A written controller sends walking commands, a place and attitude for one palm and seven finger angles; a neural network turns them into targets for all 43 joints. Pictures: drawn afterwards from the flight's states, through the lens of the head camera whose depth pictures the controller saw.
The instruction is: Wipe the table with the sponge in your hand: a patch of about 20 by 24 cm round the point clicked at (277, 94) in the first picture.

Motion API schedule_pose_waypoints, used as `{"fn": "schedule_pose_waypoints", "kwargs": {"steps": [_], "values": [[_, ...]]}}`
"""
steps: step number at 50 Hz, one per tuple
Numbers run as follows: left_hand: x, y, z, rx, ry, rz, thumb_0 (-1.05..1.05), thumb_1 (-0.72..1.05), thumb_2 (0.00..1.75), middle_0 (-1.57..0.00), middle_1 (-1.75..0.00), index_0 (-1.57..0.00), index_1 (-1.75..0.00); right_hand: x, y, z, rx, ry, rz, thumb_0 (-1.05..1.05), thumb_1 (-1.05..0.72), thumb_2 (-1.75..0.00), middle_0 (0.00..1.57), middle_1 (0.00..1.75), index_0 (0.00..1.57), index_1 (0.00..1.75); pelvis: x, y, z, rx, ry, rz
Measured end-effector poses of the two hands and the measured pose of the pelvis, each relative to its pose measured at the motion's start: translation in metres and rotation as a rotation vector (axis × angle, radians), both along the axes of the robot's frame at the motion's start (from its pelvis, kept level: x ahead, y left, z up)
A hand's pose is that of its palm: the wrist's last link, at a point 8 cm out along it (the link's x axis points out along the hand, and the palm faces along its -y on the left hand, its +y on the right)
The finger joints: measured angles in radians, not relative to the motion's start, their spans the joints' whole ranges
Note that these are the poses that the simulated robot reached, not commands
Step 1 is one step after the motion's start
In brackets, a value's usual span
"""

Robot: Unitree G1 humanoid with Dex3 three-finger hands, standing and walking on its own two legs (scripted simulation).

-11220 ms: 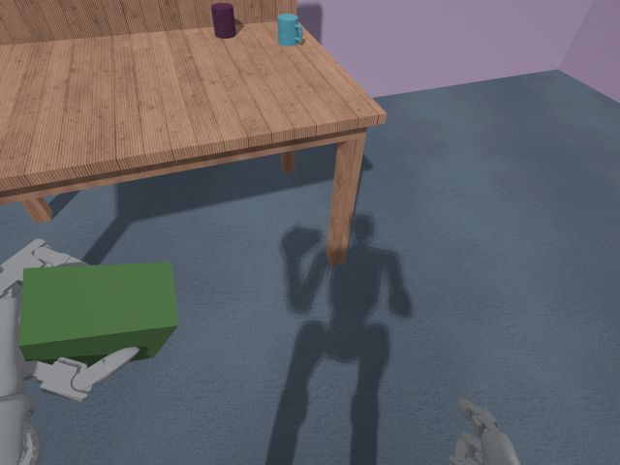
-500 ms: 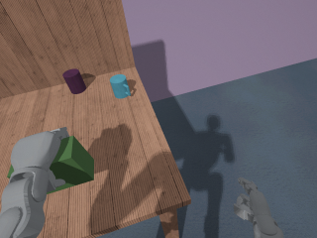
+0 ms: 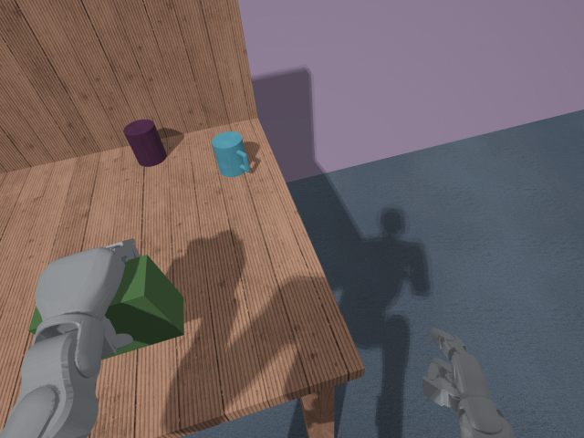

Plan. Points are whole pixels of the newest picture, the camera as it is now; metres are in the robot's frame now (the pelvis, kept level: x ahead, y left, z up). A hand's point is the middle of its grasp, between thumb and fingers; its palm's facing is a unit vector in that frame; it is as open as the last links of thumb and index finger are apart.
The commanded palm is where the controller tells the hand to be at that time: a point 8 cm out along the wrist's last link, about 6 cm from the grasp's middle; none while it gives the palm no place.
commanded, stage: move the sponge above the wiping area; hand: left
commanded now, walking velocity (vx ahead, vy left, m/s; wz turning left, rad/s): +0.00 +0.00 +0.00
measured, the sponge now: (123, 317) +0.22 +0.28 +0.07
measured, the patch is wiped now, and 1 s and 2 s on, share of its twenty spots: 0.00 0.00 0.00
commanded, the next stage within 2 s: lower the sponge onto the table in 1.88 s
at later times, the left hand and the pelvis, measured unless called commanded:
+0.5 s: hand (106, 313) +0.21 +0.29 +0.09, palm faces +0.02 -0.08 -1.00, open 9.9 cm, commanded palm +0.19 +0.27 +0.15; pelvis +0.00 -0.01 +0.00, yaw +0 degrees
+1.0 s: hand (98, 327) +0.20 +0.30 +0.07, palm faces +0.00 -0.09 -1.00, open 9.9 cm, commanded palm +0.18 +0.29 +0.14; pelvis +0.01 +0.00 +0.00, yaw +0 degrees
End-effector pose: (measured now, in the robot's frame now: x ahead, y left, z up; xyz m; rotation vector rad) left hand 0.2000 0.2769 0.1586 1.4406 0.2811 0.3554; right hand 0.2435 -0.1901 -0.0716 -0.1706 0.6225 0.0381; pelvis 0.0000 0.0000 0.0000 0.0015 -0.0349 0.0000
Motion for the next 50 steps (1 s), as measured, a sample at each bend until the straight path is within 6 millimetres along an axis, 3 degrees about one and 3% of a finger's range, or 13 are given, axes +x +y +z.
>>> {"fn": "schedule_pose_waypoints", "kwargs": {"steps": [8, 16, 35, 50], "values": [[-0.002, 0.0, -0.002, 0.0, 0.003, 0.026, 0.0, -0.48, 1.03, -0.76, -1.35, -0.76, -1.36, 0.006, 0.007, 0.003, 0.018, -0.007, 0.017, 0.01, -0.9, -0.9, 0.2, 0.3, 0.2, 0.3, 0.001, 0.0, 0.0, 0.001, 0.001, -0.001], [-0.005, 0.0, -0.009, -0.006, 0.037, 0.035, 0.0, -0.48, 1.03, -0.76, -1.35, -0.76, -1.36, 0.008, -0.001, 0.005, 0.001, -0.011, 0.012, 0.01, -0.9, -0.9, 0.2, 0.3, 0.2, 0.3, 0.001, -0.004, 0.0, -0.001, 0.0, 0.001], [-0.008, 0.011, -0.022, 0.008, 0.078, 0.038, 0.0, -0.48, 1.03, -0.76, -1.35, -0.76, -1.36, -0.011, -0.026, -0.006, -0.033, 0.031, -0.05, 0.01, -0.9, -0.9, 0.2, 0.29, 0.2, 0.3, 0.004, -0.008, -0.001, -0.004, 0.004, -0.001], [-0.018, 0.018, -0.03, 0.004, 0.074, 0.033, 0.0, -0.48, 1.03, -0.76, -1.35, -0.76, -1.36, -0.014, -0.022, -0.006, -0.031, 0.032, -0.061, 0.01, -0.9, -0.9, 0.2, 0.29, 0.2, 0.3, 0.005, -0.002, -0.002, -0.007, 0.014, -0.001]]}}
